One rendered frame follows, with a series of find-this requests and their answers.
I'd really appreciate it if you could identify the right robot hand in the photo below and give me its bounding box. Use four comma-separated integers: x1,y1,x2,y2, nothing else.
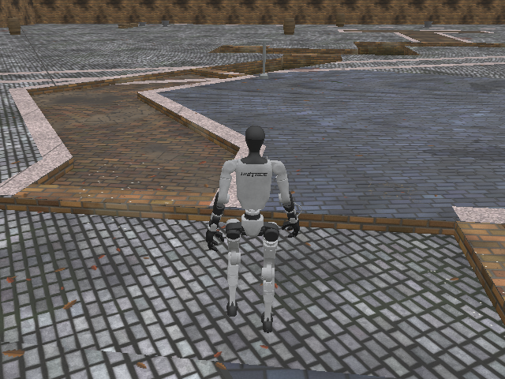
282,220,300,238

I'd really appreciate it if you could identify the robot left forearm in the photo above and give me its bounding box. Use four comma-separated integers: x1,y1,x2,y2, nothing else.
208,192,225,231

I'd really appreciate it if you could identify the robot foot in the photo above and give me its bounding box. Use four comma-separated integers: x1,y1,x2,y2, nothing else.
226,302,238,317
261,312,273,333

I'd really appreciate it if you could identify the robot left foot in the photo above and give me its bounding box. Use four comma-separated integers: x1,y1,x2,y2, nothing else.
226,302,238,317

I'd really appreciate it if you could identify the left robot upper arm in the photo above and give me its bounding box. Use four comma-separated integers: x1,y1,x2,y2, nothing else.
217,159,238,204

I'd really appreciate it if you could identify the right robot upper arm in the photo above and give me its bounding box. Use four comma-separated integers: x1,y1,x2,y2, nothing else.
271,160,291,204

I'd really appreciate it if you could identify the robot right forearm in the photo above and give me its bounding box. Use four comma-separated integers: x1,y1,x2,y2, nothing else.
282,191,298,223

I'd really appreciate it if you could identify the robot right foot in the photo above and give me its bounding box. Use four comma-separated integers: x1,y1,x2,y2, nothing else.
261,312,273,333

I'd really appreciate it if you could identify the left robot hand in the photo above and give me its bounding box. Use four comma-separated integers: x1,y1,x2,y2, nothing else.
206,230,224,252

